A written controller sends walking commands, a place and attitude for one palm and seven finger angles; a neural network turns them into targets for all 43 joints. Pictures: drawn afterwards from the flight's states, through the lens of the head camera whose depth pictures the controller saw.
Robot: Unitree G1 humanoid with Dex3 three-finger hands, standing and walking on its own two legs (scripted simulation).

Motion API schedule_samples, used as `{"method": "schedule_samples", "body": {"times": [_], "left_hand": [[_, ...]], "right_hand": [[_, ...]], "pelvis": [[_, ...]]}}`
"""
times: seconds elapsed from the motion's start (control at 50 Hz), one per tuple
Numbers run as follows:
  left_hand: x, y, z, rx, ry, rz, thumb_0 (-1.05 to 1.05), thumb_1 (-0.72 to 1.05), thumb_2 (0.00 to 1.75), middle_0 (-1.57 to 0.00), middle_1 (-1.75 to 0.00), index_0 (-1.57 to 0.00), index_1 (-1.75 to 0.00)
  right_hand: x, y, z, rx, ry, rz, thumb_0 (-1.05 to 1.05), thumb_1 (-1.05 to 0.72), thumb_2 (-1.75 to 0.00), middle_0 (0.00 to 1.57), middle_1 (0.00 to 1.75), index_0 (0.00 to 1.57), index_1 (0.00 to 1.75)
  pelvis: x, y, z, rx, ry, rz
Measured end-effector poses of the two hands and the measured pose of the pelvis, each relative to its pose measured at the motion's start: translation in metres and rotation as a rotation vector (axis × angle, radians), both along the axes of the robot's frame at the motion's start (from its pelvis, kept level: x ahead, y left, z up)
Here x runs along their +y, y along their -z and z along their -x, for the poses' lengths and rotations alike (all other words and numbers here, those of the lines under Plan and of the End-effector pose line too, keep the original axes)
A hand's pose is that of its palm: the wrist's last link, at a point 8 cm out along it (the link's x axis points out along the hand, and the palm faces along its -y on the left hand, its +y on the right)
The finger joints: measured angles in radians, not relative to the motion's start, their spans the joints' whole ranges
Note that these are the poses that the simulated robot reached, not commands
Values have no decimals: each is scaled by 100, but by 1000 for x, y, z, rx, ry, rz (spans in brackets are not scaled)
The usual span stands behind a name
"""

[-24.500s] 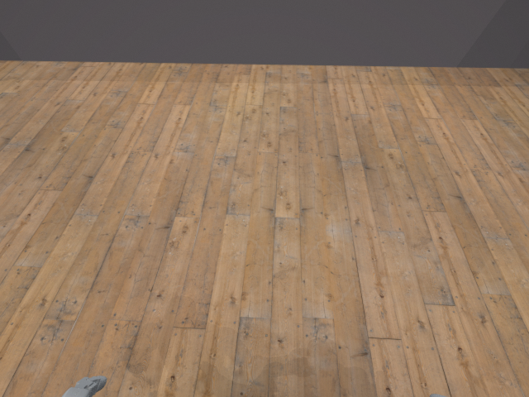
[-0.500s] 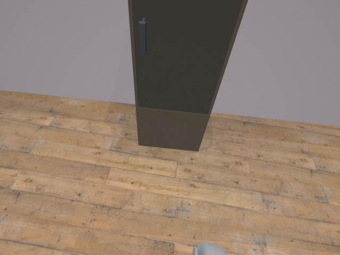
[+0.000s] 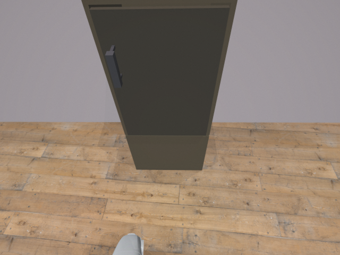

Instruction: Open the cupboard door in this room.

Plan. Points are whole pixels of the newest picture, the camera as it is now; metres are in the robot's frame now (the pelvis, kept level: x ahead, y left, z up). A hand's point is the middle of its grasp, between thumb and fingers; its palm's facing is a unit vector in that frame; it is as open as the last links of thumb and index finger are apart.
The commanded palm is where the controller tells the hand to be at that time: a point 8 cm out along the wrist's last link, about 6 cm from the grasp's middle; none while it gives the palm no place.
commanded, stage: take the last steps up to it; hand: left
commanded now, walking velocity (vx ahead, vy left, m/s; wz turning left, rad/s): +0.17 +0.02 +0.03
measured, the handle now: (115, 66) +0.66 +0.22 +0.07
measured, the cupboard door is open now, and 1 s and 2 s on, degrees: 0 0 0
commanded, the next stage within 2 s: come to a stop and stand still in 0.08 s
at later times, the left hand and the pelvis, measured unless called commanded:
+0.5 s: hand out of the picture +0.09 +0.23 -0.18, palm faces +0.04 -0.98 -0.19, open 7.4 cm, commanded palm none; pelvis +0.10 +0.05 +0.00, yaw -1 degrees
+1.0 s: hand out of the picture +0.08 +0.13 -0.16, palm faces +0.03 -0.97 -0.25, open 7.3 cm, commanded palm none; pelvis +0.04 -0.06 +0.00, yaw +1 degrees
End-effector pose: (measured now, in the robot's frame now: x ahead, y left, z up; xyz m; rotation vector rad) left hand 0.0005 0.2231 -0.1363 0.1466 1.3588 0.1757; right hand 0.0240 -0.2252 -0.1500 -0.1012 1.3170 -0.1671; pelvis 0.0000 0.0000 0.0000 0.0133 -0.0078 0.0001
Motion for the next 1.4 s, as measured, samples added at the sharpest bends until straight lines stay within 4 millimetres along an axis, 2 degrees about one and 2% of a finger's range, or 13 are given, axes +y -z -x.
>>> {"method": "schedule_samples", "body": {"times": [0.14, 0.28, 0.36, 0.42, 0.48, 0.58, 0.64, 0.72, 0.8, 0.94, 1.12, 1.28, 1.4], "left_hand": [[-3, -4, -1, 76, -63, 33, 0, 92, 89, -20, -29, -20, -30], [7, 10, -7, 186, -119, 76, 0, 91, 89, -20, -29, -20, -30], [19, 18, -25, 228, -95, 85, 0, 91, 89, -20, -29, -20, -30], [34, 16, -49, 210, -53, 67, 1, 91, 89, -20, -29, -20, -30], [50, 15, -79, 142, -28, 31, 1, 91, 89, -20, -29, -20, -30], [67, 12, -120, 0, -11, -34, 0, 91, 89, -20, -29, -19, -30], [62, 7, -134, -64, 2, -62, 0, 91, 89, -20, -29, -19, -30], [39, -1, -137, -122, 36, -93, 0, 92, 90, -20, -29, -19, -30], [6, -6, -119, -127, 65, -110, 0, 91, 89, -20, -29, -19, -30], [-42, -14, -84, -69, 42, -61, 1, 92, 89, -20, -29, -20, -30], [-59, 9, -43, -27, -42, 0, 1, 93, 89, -21, -30, -20, -30], [-71, 10, 3, 62, -66, 39, 1, 93, 89, -20, -29, -20, -30], [-78, 8, 25, 115, -70, 54, 1, 92, 89, -20, -29, -20, -30]], "right_hand": [[23, -2, -82, -46, -62, -29, 0, -92, -90, 20, 29, 20, 30], [63, 0, -157, -83, -134, -24, 0, -92, -90, 20, 29, 20, 30], [82, -7, -177, -120, -114, -10, 0, -92, -90, 20, 29, 20, 30], [78, -16, -181, -151, -56, 25, -3, -94, -89, 20, 29, 21, 30], [61, -22, -173, -141, -40, 68, -5, -95, -89, 21, 30, 21, 30], [24, -26, -141, -76, -32, 112, -3, -94, -89, 21, 30, 21, 30], [2, -21, -119, -49, -21, 113, -2, -93, -89, 20, 30, 21, 30], [-28, -2, -93, -32, 2, 78, -1, -92, -89, 20, 29, 21, 30], [-51, 18, -70, -12, 28, 31, 0, -91, -90, 20, 29, 20, 30], [-62, 9, -32, 48, 30, -16, 0, -91, -90, 20, 29, 20, 30], [-59, 1, 6, 148, -23, 14, 0, -91, -90, 20, 29, 20, 30], [-49, -6, 9, 119, -45, 3, 0, -91, -90, 20, 29, 20, 30], [-46, -5, 14, 118, -42, -3, 0, -92, -90, 20, 29, 20, 30]], "pelvis": [[16, -4, -46, 13, -7, -1], [41, 5, -92, 18, -9, 26], [51, 6, -106, 8, 14, 11], [54, 1, -105, 7, 25, 25], [51, -2, -98, 10, 24, 37], [33, -2, -86, 8, 21, 37], [19, 1, -77, 2, 14, 31], [-5, 10, -65, -5, 11, 12], [-27, 16, -54, -20, 2, -3], [-51, 0, -43, -1, -1, -16], [-64, 3, -27, 19, -38, 25], [-65, -3, -20, -9, -28, 15], [-62, -4, -17, -6, -21, 15]]}}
